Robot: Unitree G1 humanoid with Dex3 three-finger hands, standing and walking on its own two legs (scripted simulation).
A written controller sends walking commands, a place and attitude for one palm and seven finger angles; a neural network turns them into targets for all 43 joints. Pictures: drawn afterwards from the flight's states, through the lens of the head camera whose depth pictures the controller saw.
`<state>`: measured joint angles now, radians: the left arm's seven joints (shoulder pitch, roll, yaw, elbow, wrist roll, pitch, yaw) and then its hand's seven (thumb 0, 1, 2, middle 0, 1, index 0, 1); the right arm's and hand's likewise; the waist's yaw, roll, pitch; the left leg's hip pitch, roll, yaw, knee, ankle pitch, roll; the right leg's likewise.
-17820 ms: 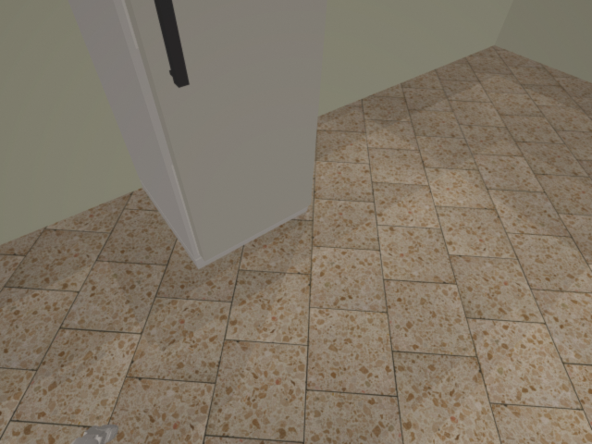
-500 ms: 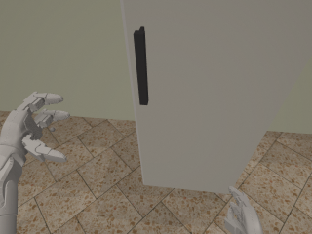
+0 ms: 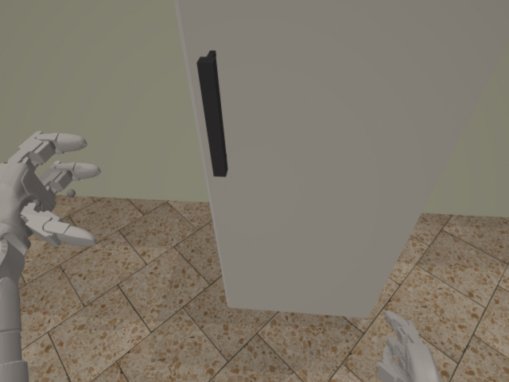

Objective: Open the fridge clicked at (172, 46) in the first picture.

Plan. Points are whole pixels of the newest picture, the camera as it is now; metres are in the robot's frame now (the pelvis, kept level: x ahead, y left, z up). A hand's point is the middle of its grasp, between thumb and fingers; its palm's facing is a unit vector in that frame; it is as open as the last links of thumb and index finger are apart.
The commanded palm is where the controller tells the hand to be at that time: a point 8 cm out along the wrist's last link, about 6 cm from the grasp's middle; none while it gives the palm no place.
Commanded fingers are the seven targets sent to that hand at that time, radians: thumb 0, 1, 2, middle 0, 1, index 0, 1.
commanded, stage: raise the hand to about handle height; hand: left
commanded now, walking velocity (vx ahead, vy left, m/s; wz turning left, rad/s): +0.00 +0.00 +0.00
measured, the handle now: (216, 118) +0.53 +0.14 +0.18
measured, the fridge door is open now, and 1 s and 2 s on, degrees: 0 0 0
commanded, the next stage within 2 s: move the hooked fingers beside the handle in 0.12 s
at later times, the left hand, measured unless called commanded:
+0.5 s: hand (96, 185) +0.31 +0.27 +0.19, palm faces +0.08 -1.00 -0.06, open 14.0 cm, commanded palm +0.28 +0.31 +0.20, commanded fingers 0.00 -0.50 0.30 -0.30 -1.20 -0.30 -1.20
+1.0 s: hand (130, 159) +0.37 +0.25 +0.19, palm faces +0.04 -1.00 -0.02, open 14.0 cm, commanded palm +0.35 +0.29 +0.19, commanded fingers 0.00 -0.50 0.30 -0.30 -1.20 -0.30 -1.20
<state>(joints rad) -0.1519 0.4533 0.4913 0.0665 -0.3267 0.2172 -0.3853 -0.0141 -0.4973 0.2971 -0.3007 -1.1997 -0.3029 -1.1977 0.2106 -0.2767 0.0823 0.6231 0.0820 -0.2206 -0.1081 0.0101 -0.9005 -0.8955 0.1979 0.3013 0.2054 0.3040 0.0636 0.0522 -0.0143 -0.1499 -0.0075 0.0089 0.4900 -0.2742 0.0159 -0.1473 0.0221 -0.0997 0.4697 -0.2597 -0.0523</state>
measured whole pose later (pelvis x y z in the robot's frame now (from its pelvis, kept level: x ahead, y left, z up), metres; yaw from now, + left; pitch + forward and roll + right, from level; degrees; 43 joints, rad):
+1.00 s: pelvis +0.01 +0.01 +0.00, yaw -1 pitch +0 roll +0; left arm -0.44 0.41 0.35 0.34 -0.25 0.20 -0.30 -0.01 -0.50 0.30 -0.30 -1.20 -0.30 -1.20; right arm 0.23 -0.27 0.08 0.64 0.08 -0.17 -0.11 0.01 -0.90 -0.90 0.20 0.30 0.21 0.30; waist 0.03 0.04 -0.02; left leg -0.20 -0.02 0.02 0.48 -0.28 0.03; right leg -0.20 0.01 -0.08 0.47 -0.26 -0.03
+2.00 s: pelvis +0.02 +0.01 +0.00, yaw -3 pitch +5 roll +0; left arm -0.82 0.47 0.36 0.91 -0.15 -0.01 -0.23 -0.01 -0.49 0.30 -0.30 -1.20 -0.30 -1.20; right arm 0.40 -0.29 0.04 0.68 0.06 -0.07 -0.08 0.01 -0.90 -0.89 0.20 0.30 0.21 0.30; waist -0.07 0.03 -0.04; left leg -0.30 0.00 0.06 0.50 -0.29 0.03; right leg -0.32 0.03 -0.05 0.48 -0.26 -0.04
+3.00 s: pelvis +0.01 +0.02 +0.00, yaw -2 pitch +5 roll -1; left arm -0.80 0.45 0.34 0.86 -0.16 0.02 -0.22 -0.01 -0.50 0.30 -0.30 -1.20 -0.30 -1.20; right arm 0.37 -0.28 0.04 0.66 0.06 -0.06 -0.08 0.01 -0.90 -0.89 0.20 0.30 0.21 0.30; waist -0.05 0.03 -0.04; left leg -0.32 -0.01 0.05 0.53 -0.30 0.04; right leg -0.32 0.02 -0.06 0.49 -0.26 -0.03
